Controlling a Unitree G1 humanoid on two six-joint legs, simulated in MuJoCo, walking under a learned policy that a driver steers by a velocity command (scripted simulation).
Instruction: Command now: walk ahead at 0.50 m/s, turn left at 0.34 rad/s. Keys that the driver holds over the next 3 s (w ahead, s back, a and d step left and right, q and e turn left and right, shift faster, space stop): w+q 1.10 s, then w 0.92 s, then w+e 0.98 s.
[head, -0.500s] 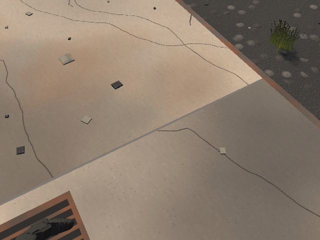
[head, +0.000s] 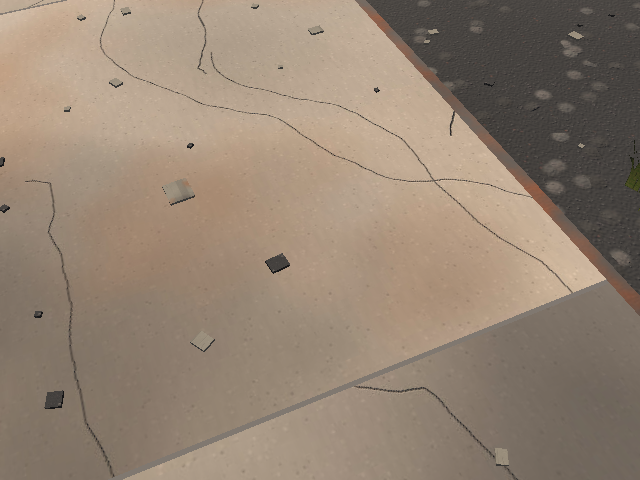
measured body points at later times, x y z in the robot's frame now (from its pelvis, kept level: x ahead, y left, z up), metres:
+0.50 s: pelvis +0.31 +0.03 +0.00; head +0.34 +0.05 +0.45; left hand +0.46 +0.32 -0.07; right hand +0.44 -0.24 -0.11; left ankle +0.20 +0.11 -0.74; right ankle +0.51 -0.07 -0.71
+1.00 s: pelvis +0.56 +0.11 +0.00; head +0.59 +0.13 +0.44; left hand +0.40 +0.36 -0.13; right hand +0.88 +0.05 -0.08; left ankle +0.62 +0.31 -0.70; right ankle +0.51 -0.06 -0.74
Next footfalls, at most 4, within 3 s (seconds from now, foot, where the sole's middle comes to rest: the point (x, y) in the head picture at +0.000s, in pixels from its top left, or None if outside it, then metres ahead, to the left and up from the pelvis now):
0.10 left None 0.24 0.12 -0.77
0.56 right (381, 451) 0.54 -0.04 -0.77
1.08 left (214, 388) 0.67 0.33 -0.77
1.58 right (222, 256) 1.04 0.37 -0.77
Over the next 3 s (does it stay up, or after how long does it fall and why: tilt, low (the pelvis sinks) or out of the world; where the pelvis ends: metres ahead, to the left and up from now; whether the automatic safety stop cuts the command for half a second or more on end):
stays up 1.43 0.79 0.01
